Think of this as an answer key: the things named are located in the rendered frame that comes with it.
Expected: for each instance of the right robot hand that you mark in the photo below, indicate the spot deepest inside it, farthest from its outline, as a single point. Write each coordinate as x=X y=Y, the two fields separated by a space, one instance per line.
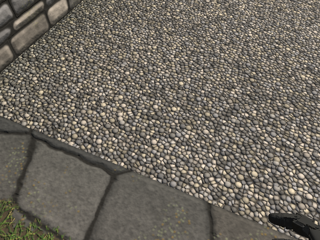
x=298 y=222

